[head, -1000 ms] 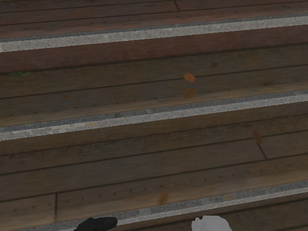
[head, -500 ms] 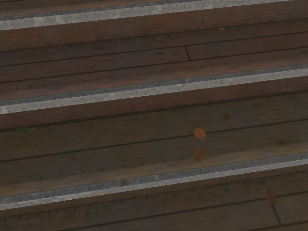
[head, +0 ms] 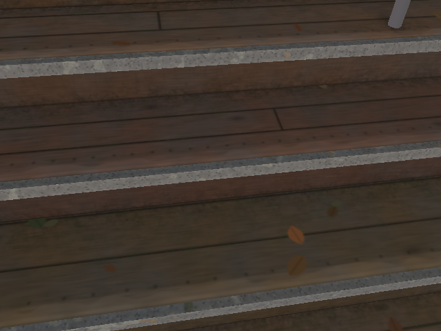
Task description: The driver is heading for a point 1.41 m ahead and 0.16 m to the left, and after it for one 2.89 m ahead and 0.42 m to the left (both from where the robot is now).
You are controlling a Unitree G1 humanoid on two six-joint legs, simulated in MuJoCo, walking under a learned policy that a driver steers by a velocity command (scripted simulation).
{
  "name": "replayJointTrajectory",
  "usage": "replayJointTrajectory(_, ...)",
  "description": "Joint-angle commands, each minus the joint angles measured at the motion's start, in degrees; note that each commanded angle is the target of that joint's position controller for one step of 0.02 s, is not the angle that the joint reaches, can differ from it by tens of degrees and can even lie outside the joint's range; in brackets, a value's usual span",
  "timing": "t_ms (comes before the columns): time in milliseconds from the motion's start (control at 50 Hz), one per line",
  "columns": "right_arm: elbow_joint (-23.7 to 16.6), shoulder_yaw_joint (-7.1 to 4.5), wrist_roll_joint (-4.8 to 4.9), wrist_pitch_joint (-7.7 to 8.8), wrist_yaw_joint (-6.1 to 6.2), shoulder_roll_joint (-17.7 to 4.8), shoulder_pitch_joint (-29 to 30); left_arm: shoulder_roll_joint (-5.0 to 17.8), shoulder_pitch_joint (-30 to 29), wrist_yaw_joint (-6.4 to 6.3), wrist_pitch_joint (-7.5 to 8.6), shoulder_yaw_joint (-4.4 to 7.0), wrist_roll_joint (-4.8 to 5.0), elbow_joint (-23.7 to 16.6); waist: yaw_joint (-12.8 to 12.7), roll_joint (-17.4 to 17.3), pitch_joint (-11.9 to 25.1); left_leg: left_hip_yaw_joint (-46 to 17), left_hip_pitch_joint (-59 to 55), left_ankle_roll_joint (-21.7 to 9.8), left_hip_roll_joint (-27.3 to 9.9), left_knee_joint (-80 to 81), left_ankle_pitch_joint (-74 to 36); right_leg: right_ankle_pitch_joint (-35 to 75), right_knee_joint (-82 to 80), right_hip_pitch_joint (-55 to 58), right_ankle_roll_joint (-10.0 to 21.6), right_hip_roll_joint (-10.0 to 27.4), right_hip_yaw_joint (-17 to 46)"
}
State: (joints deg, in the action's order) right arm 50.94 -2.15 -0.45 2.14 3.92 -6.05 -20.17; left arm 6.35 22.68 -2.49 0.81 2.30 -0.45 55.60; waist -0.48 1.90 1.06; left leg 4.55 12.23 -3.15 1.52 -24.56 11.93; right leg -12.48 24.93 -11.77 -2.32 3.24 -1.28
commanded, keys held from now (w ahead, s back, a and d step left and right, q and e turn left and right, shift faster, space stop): no key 0.58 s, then w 0.42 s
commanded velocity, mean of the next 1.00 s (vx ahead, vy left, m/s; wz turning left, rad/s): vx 0.11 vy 0.00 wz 0.00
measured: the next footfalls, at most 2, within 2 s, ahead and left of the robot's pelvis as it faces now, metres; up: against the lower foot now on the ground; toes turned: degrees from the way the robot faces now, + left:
right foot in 0.92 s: +0.08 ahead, -0.14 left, +0.00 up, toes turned -4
left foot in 1.28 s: +0.34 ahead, +0.01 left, +0.16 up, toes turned +6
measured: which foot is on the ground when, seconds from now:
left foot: down 0.00-0.90, up 0.92-1.00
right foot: down 0.00-0.68, up 0.70-0.90, down 0.92-1.00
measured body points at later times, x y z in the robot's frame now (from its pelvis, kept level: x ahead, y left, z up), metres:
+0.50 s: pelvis +0.01 +0.00 +0.00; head +0.01 +0.01 +0.45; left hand -0.01 +0.20 -0.16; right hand +0.03 -0.22 -0.14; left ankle +0.02 +0.08 -0.74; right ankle +0.01 -0.15 -0.74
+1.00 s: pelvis +0.07 -0.06 -0.01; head +0.06 -0.08 +0.44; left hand +0.01 +0.17 -0.15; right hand +0.12 -0.29 -0.16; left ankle +0.00 +0.06 -0.59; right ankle +0.04 -0.14 -0.74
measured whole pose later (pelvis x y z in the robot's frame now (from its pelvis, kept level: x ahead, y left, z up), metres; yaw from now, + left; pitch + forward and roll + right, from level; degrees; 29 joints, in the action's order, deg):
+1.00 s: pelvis +0.07 -0.06 -0.01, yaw +1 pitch +2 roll -1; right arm 56.3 -3.3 -1.1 2.5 0.6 -10.8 -17.5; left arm 7.6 28.3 -1.7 3.3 2.6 -1.6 56.0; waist -3.0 -3.4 3.5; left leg 0.1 34.9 -6.8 -2.1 -85.3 20.7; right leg -18.4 27.5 -11.8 4.9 -2.4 -6.3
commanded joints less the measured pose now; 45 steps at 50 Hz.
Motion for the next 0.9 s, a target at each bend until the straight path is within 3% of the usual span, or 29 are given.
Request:
replayJointTrajectory(20,-1.6,-0.16,0.12,0.47,-0.29,-3.5,-2.1,2.0,3.6,-0.40,0.63,-0.04,0.00,-1.5,0.1,-3.2,-4.1,-10.9,-1.7,-1.0,-8.8,7.7,-1.1,1.1,-3.8,-3.7,2.6,2.5,3.2)
replayJointTrajectory(240,0.2,0.39,0.21,0.02,-0.35,-3.4,-1.7,1.6,5.9,-0.96,0.44,-0.74,-0.27,-0.7,0.2,-1.9,-4.7,-9.0,-2.8,-1.3,-8.2,6.2,-5.6,2.7,-4.6,-3.0,2.9,3.4,3.4)
replayJointTrajectory(580,3.1,1.23,0.31,-0.29,-0.56,-3.7,-2.2,2.0,6.1,-1.09,0.42,-1.24,-0.24,-0.3,0.2,-1.4,-5.7,-8.3,-2.3,-1.3,-8.0,6.5,-3.2,3.6,-5.9,-2.0,3.8,3.8,3.5)
replayJointTrajectory(620,3.2,0.96,0.36,-0.55,-0.57,-4.8,-2.0,2.2,6.4,-1.07,0.34,-1.15,-0.41,-0.3,0.3,-2.6,-5.6,-9.3,-1.3,-2.1,-7.7,8.0,7.1,-2.3,-4.8,-2.4,4.3,2.2,2.3)
replayJointTrajectory(660,3.2,-0.32,0.63,-1.30,-0.54,-8.2,-2.2,2.7,6.3,-0.93,0.23,-0.71,-0.70,-1.1,0.5,-5.3,-7.0,-12.2,0.6,-4.7,-8.5,9.6,21.5,-11.2,0.5,-5.9,5.1,-0.8,-0.8)
replayJointTrajectory(680,3.6,-1.22,0.28,-1.83,-0.58,-10.3,-3.5,3.1,6.2,-0.78,0.01,-0.46,-1.14,-1.2,1.4,-6.6,-7.9,-14.7,0.4,-6.3,-9.8,10.9,28.4,-14.5,4.1,-9.6,5.7,-2.0,-2.3)
replayJointTrajectory(740,5.6,-2.51,0.10,-2.53,-0.96,-11.9,-8.4,1.2,2.6,0.55,0.34,-0.64,-2.01,-3.3,4.3,-11.3,-8.8,-26.7,2.0,-12.7,-18.1,16.3,41.8,-12.2,19.1,-17.4,6.6,-1.3,-5.0)
replayJointTrajectory(780,5.9,-2.84,0.01,-1.75,-1.16,-12.0,-5.7,2.2,0.1,1.36,1.09,-0.02,-1.72,-5.4,3.5,-10.9,-8.6,-30.3,5.0,-16.2,-21.3,19.1,38.8,-12.1,31.8,-20.6,6.7,0.8,-3.5)
replayJointTrajectory(800,5.2,-3.12,-0.43,-1.05,-1.31,-12.7,-2.9,3.7,-0.4,2.01,1.59,0.46,-1.58,-6.2,2.1,-9.1,-8.2,-26.9,5.3,-14.9,-19.9,19.4,35.5,-13.5,31.9,-20.9,6.6,1.5,-2.3)
replayJointTrajectory(820,4.7,-2.83,-0.53,-0.63,-1.36,-11.8,0.6,3.0,1.5,2.62,2.24,0.28,-1.01,-6.3,-0.4,-8.4,-7.8,-22.3,7.7,-13.1,-18.0,18.6,29.3,-13.1,27.4,-16.7,7.0,2.2,-1.4)
replayJointTrajectory(840,4.1,-2.27,-0.49,-0.28,-1.35,-10.2,4.0,2.3,5.7,2.83,2.66,-0.02,-0.69,-5.1,-3.4,-6.7,-6.8,-15.9,11.6,-11.2,-14.7,16.6,22.9,-12.3,19.1,-7.4,7.6,1.1,-2.9)
replayJointTrajectory(860,3.6,-2.45,-0.39,-0.18,-1.29,-10.8,6.5,0.9,11.7,2.65,2.70,-0.18,-0.53,-2.9,-6.6,-4.4,-6.2,-11.0,15.0,-10.7,-11.5,11.7,19.7,-8.3,9.1,2.4,8.1,-1.0,-5.4)
replayJointTrajectory(880,3.3,-2.17,-0.68,0.29,-1.33,-9.2,7.8,1.3,16.9,1.83,2.18,0.15,-0.71,-0.4,-8.8,-1.5,-7.1,-8.5,17.9,-11.0,-8.7,3.0,15.3,-4.7,0.8,8.7,8.2,-4.2,-7.8)
replayJointTrajectory(900,2.8,-1.75,0.07,0.88,-2.40,-7.4,9.2,2.6,23.3,1.05,2.05,0.69,-1.55,2.5,-11.1,5.7,-3.4,-4.3,24.8,-10.3,-5.8,-13.6,9.2,-1.7,-3.9,19.8,8.7,-1.9,-2.5)
Velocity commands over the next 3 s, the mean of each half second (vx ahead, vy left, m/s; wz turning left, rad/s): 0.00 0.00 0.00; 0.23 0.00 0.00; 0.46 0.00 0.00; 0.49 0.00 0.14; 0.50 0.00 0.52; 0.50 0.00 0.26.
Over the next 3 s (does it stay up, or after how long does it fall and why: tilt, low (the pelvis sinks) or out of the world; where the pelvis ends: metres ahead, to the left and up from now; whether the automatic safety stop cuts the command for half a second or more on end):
stays up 1.19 0.07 0.58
